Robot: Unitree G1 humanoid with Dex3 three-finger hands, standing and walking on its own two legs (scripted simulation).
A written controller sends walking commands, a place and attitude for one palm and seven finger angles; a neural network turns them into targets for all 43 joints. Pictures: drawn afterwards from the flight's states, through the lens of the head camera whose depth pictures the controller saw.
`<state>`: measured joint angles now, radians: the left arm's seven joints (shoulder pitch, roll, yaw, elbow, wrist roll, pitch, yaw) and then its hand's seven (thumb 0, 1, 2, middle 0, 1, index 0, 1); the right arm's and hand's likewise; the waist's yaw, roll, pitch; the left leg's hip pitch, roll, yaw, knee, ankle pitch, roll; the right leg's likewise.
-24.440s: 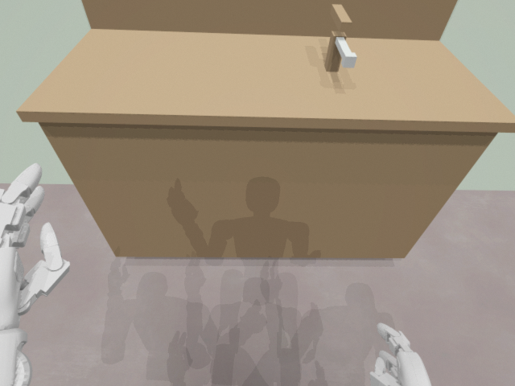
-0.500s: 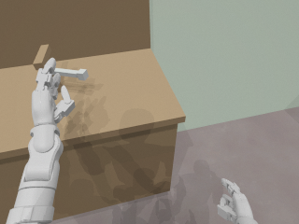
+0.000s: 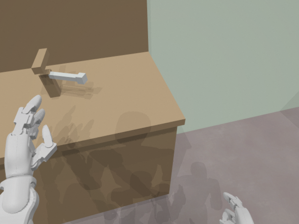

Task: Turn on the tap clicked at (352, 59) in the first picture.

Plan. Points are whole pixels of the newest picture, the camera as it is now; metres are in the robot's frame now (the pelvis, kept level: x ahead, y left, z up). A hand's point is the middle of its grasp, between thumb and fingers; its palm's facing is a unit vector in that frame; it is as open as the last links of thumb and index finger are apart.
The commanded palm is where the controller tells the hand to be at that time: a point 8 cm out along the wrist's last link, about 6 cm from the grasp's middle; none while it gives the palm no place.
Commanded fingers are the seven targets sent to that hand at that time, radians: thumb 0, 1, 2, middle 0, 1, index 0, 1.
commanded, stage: draw the hand back beside the body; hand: left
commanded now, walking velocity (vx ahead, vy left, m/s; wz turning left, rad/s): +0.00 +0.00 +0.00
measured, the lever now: (81, 78) +0.52 +0.30 +0.13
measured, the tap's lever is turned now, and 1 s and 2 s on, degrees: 63 63 63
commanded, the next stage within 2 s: step back with the hand held close in 0.36 s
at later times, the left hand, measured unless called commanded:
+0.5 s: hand (50, 154) +0.20 +0.24 +0.16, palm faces +0.43 -0.84 -0.31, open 7.5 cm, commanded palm +0.16 +0.28 +0.17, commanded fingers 0.00 0.90 0.90 -0.20 -0.30 -0.20 -0.30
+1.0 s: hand (29, 172) +0.16 +0.26 +0.15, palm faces +0.41 -0.80 -0.45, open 7.4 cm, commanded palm +0.11 +0.30 +0.17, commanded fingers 0.00 0.90 0.90 -0.20 -0.30 -0.20 -0.30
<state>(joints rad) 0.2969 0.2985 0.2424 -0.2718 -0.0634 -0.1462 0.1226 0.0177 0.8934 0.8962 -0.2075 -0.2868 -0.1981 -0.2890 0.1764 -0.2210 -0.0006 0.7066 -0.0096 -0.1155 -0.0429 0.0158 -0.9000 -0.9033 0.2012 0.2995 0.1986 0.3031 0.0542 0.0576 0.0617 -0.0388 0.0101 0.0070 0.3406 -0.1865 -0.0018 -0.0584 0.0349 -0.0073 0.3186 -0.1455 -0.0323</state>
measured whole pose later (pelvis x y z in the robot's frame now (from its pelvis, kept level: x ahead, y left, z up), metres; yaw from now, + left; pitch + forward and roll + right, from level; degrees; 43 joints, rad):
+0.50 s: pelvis +0.00 +0.00 +0.00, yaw +1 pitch -7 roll +0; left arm 0.39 0.30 0.24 -0.36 -0.06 -0.13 0.13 0.02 0.89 0.90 -0.21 -0.30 -0.20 -0.30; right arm 0.16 -0.20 0.02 0.68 -0.02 -0.15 -0.05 0.01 -0.90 -0.90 0.20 0.30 0.20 0.30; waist 0.07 0.06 0.06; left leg -0.04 0.01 -0.01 0.37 -0.21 -0.01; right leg -0.05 0.04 -0.02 0.34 -0.17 -0.04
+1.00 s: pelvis -0.05 +0.02 -0.02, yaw +0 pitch -1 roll +0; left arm 0.48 0.35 0.33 -0.46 -0.02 -0.14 0.17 0.02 0.89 0.90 -0.22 -0.30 -0.21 -0.30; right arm 0.17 -0.23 -0.02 0.56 0.00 -0.01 -0.08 0.01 -0.90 -0.90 0.20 0.30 0.20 0.30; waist 0.01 0.05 0.03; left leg -0.34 -0.02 0.03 0.54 -0.20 0.03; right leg -0.35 0.01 0.01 0.51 -0.15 0.00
